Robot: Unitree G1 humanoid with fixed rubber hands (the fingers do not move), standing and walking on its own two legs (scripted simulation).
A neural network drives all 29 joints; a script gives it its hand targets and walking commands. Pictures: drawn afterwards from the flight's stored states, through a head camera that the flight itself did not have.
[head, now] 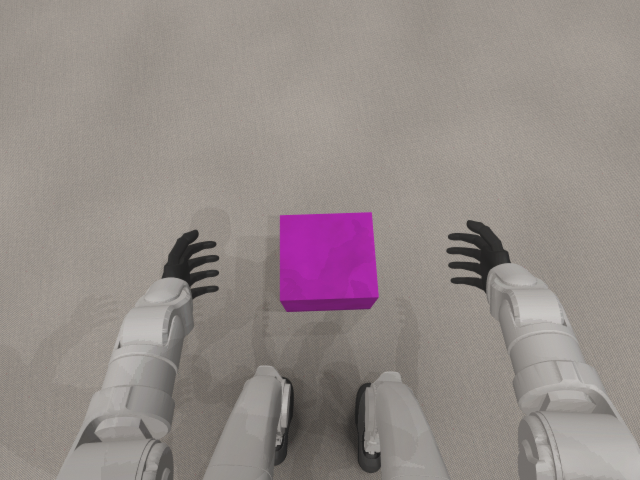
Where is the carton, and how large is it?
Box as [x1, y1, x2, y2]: [280, 212, 378, 311]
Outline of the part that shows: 371,212 280,215 280,301 286,311 369,308 378,297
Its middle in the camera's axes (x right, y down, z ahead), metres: +0.02 +0.06 +1.04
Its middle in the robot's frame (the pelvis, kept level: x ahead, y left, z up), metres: +0.51 +0.02 -0.59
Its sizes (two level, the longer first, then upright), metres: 0.233 0.217 0.183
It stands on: the floor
